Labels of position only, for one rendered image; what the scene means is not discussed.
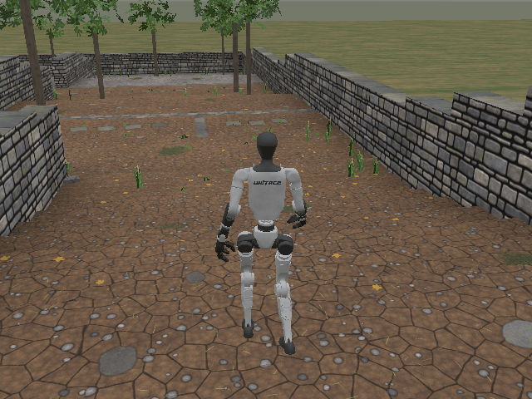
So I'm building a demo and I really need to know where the robot right forearm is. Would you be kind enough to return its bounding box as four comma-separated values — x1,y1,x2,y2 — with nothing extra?
295,199,307,221

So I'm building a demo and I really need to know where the left robot upper arm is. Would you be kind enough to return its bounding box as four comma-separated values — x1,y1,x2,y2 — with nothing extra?
228,168,249,215

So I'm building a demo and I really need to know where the robot right hand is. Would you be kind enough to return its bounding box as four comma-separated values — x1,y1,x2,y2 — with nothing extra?
287,215,307,229

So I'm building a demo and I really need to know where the robot head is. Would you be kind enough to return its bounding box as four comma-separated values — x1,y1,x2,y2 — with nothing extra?
253,132,281,172

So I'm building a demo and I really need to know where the robot left forearm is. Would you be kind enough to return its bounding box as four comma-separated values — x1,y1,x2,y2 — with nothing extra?
217,202,235,242

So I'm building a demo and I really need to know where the robot left hand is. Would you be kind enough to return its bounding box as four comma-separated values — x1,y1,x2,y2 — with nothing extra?
215,240,235,262

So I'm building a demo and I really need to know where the right robot upper arm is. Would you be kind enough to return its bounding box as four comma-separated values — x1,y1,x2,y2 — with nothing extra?
284,168,305,212

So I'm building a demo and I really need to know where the robot right foot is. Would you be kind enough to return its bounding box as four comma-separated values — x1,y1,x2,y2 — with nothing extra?
278,337,295,355

